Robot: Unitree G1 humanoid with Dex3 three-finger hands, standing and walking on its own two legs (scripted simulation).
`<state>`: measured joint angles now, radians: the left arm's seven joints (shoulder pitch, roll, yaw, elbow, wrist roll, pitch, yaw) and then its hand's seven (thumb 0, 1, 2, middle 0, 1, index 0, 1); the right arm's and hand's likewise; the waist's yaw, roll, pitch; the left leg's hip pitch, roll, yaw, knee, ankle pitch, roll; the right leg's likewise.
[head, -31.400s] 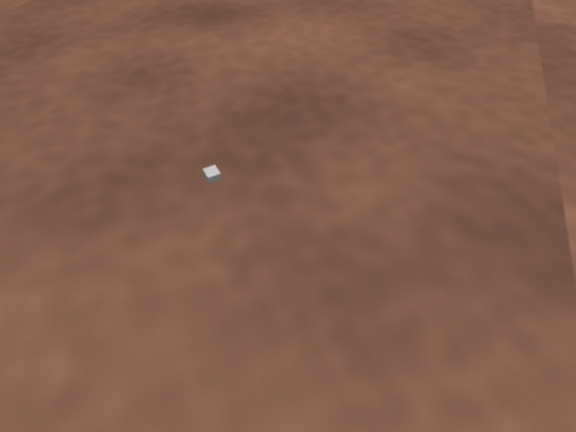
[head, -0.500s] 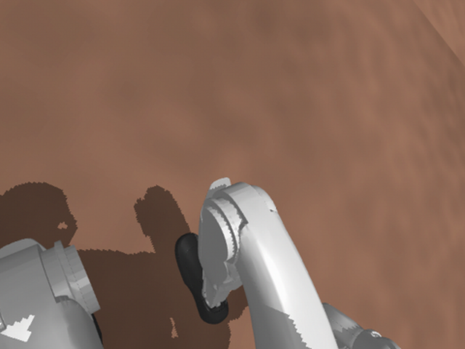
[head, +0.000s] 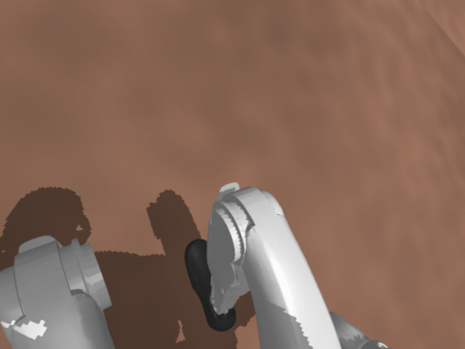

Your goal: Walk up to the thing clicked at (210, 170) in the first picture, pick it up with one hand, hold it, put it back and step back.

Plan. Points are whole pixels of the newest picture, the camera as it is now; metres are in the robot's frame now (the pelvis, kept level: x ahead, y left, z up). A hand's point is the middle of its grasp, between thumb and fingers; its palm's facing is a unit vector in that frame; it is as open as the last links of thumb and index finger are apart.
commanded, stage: settle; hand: left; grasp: from above
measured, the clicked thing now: out of the picture +0.42 +0.36 -0.27
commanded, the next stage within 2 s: lift in 0.58 s
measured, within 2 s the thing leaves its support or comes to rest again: neither
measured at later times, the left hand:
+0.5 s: hand out of the picture +0.41 +0.36 -0.15, palm faces -0.42 -0.15 -0.89, open 9.7 cm
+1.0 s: hand out of the picture +0.39 +0.36 -0.08, palm faces -0.42 -0.14 -0.90, open 9.7 cm
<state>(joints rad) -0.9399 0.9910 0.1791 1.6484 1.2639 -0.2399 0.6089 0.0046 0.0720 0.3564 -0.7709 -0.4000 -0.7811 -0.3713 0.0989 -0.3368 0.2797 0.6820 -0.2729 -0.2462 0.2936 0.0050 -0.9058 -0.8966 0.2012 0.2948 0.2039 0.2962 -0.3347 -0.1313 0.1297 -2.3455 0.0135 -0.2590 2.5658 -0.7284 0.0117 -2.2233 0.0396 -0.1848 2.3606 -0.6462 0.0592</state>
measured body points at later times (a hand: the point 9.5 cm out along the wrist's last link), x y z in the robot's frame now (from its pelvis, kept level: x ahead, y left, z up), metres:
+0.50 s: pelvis +0.00 -0.01 +0.02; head +0.22 +0.10 +0.40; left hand +0.42 +0.36 -0.10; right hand +0.10 -0.27 -0.07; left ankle +0.06 +0.12 -0.27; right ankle +0.12 -0.12 -0.27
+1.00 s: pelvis +0.00 -0.01 +0.06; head +0.21 +0.08 +0.44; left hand +0.41 +0.37 -0.03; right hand +0.10 -0.27 -0.06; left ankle +0.06 +0.12 -0.27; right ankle +0.12 -0.12 -0.27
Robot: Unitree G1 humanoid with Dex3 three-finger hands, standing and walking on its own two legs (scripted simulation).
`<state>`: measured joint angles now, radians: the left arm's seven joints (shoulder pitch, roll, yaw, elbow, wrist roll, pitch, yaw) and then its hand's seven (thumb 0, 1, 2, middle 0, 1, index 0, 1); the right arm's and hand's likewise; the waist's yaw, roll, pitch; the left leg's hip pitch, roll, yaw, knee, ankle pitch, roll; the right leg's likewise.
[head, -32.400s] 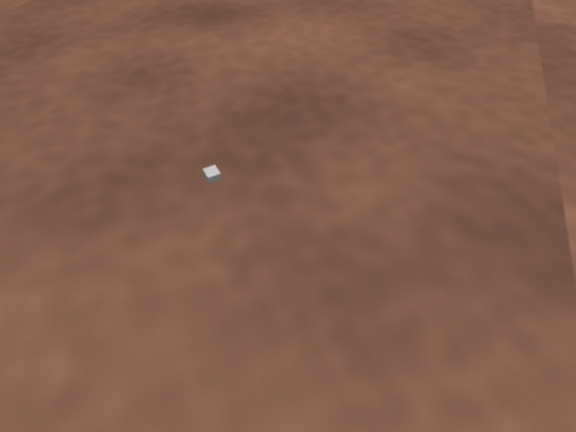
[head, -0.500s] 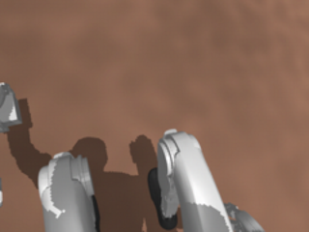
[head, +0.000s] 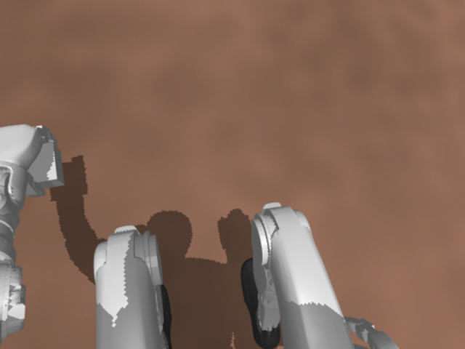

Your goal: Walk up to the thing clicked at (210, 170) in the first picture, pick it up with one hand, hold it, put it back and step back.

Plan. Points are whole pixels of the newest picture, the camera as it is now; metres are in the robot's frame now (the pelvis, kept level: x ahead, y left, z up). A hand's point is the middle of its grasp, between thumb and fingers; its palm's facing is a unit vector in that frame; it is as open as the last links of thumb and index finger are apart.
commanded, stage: lift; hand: left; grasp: from above
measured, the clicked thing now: (33, 168) +0.45 +0.32 -0.17
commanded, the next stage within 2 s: hold in 1.40 s
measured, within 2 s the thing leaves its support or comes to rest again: neither
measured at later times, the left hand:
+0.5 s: hand out of the picture +0.37 +0.30 +0.03, palm faces -0.40 -0.11 -0.91, open 9.7 cm
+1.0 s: hand out of the picture +0.34 +0.27 +0.22, palm faces -0.43 -0.12 -0.90, open 9.7 cm
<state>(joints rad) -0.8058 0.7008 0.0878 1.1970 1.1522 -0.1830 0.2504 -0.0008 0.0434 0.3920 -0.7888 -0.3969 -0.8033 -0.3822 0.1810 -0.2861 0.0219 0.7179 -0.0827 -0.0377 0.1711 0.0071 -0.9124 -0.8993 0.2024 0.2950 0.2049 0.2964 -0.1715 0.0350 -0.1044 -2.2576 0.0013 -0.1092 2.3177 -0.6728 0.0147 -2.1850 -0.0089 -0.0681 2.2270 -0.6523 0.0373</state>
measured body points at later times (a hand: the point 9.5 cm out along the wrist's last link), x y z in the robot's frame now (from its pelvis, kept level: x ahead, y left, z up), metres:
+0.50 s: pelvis +0.00 +0.01 +0.13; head +0.16 +0.05 +0.54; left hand +0.39 +0.31 +0.08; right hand +0.14 -0.26 +0.01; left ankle +0.08 +0.12 -0.32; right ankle +0.11 -0.13 -0.32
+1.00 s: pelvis +0.03 +0.00 +0.30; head +0.11 +0.02 +0.74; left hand +0.36 +0.28 +0.27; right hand +0.16 -0.25 +0.18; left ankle +0.08 +0.12 -0.32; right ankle +0.10 -0.13 -0.32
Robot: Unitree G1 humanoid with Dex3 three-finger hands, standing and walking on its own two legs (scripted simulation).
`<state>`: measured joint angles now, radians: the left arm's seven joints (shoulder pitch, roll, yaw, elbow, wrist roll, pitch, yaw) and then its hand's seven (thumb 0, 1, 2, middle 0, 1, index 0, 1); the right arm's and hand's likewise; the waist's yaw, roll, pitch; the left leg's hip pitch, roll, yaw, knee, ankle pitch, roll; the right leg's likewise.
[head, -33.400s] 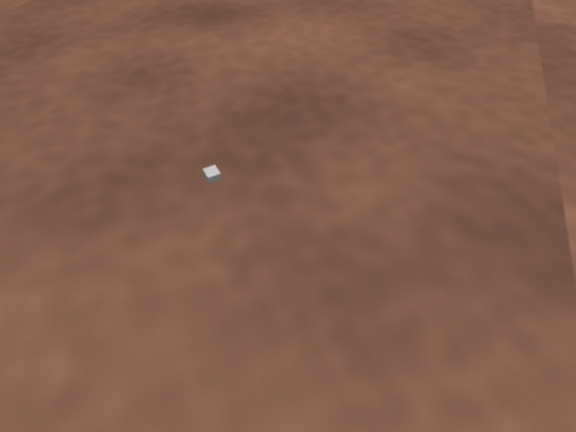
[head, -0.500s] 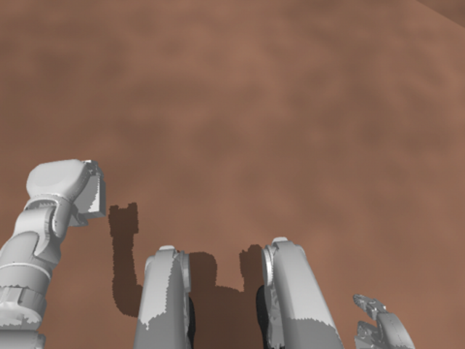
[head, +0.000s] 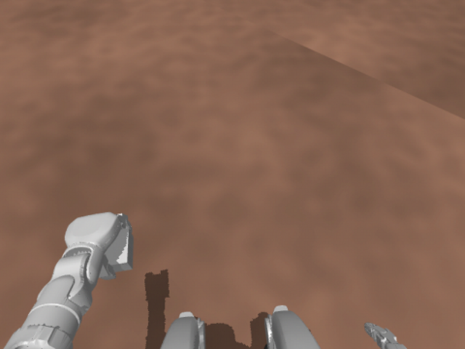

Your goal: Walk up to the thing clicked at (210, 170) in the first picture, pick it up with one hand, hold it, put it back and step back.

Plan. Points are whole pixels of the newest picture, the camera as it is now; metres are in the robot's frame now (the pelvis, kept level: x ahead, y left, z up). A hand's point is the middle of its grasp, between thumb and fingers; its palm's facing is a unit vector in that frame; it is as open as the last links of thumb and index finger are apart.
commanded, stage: lift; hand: left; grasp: from above
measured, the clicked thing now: (109, 252) +0.34 +0.24 -0.10
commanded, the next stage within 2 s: hold in 0.40 s
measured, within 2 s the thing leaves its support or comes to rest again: neither
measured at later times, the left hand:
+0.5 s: hand (102, 220) +0.36 +0.22 +0.01, palm faces -0.43 -0.10 -0.90, open 9.7 cm
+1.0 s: hand (95, 202) +0.37 +0.22 +0.05, palm faces -0.43 -0.07 -0.90, open 9.7 cm
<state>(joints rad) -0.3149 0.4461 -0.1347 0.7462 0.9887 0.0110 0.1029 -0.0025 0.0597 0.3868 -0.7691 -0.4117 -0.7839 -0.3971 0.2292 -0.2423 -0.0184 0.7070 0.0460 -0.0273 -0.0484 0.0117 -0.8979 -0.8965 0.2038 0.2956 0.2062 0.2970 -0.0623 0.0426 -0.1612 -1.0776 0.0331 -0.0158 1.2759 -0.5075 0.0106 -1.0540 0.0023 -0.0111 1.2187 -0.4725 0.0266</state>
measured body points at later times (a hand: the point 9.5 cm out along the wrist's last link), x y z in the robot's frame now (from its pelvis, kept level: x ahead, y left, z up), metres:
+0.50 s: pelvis +0.04 +0.00 +0.08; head +0.08 -0.01 +0.53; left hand +0.38 +0.22 +0.06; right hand +0.13 -0.27 -0.05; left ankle +0.06 +0.11 -0.62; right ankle +0.06 -0.14 -0.62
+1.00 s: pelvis +0.06 +0.00 +0.10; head +0.08 -0.02 +0.55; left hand +0.39 +0.22 +0.10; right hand +0.17 -0.26 -0.02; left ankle +0.06 +0.11 -0.62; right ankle +0.06 -0.14 -0.62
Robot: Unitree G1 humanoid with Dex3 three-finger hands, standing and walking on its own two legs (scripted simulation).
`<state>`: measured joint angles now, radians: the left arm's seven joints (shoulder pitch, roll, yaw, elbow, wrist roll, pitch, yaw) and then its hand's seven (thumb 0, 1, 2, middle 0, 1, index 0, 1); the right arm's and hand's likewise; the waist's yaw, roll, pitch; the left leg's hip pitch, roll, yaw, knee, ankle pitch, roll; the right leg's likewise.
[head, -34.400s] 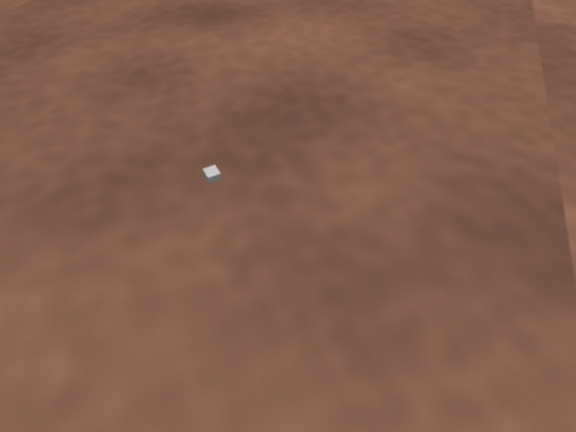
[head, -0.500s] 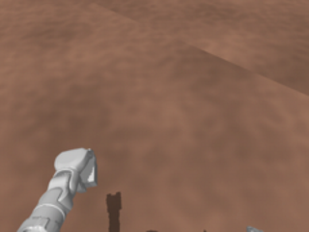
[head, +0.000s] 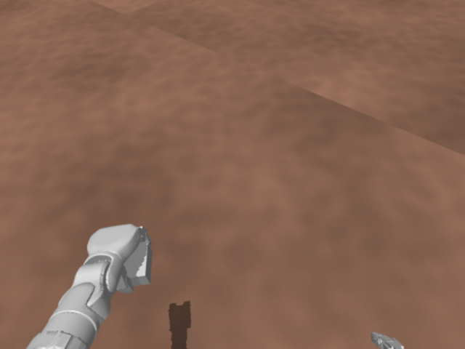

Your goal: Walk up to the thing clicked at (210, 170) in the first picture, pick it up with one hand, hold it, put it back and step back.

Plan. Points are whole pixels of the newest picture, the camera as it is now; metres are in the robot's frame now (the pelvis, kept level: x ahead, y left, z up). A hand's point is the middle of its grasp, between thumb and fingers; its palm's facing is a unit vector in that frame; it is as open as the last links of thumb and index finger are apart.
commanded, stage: hold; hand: left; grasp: from above
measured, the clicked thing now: (128, 265) +0.32 +0.23 -0.08
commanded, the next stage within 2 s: crouch in 1.40 s
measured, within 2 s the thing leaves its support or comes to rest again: neither
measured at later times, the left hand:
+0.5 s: hand (123, 266) +0.29 +0.21 -0.03, palm faces -0.42 -0.07 -0.90, open 9.7 cm
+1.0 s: hand (118, 271) +0.28 +0.22 -0.02, palm faces -0.43 -0.08 -0.90, open 9.7 cm
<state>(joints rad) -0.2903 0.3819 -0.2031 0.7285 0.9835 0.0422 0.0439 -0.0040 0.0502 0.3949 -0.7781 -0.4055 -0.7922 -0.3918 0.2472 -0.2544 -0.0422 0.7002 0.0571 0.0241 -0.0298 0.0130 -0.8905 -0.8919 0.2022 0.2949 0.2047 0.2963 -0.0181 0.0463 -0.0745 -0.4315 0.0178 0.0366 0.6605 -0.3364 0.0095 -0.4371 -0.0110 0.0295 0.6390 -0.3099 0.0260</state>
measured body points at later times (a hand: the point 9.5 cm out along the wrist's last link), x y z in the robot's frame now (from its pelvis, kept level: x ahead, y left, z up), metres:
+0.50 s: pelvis +0.00 -0.01 +0.01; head +0.01 -0.03 +0.46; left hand +0.31 +0.21 +0.03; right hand +0.13 -0.26 -0.11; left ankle +0.00 +0.11 -0.72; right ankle +0.01 -0.14 -0.72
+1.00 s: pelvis +0.00 -0.01 +0.01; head +0.00 -0.03 +0.46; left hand +0.30 +0.22 +0.03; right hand +0.14 -0.26 -0.10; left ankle +0.00 +0.11 -0.72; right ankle +0.01 -0.14 -0.72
